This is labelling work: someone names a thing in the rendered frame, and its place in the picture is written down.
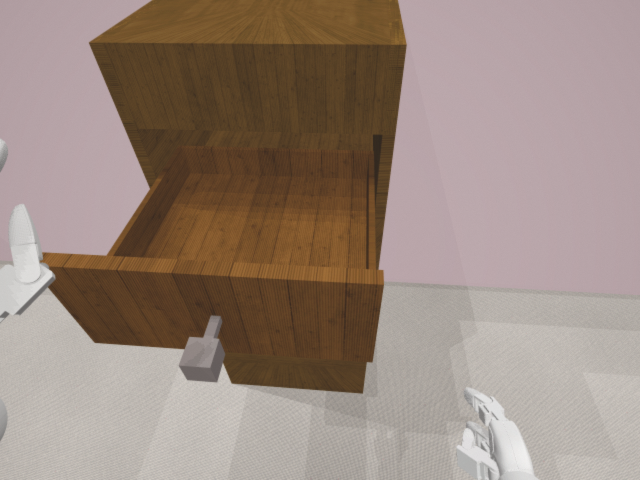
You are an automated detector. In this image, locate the cabinet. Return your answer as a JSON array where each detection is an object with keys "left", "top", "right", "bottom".
[{"left": 89, "top": 0, "right": 407, "bottom": 394}]

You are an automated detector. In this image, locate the right robot hand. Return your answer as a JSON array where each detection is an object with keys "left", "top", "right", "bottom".
[{"left": 456, "top": 387, "right": 535, "bottom": 480}]

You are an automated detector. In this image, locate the left robot hand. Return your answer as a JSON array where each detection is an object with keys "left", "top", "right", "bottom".
[{"left": 0, "top": 138, "right": 55, "bottom": 323}]

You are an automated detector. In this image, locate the drawer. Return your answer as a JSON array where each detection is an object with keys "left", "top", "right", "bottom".
[{"left": 40, "top": 145, "right": 384, "bottom": 363}]

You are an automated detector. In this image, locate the handle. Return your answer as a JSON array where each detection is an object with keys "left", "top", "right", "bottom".
[{"left": 179, "top": 315, "right": 225, "bottom": 382}]

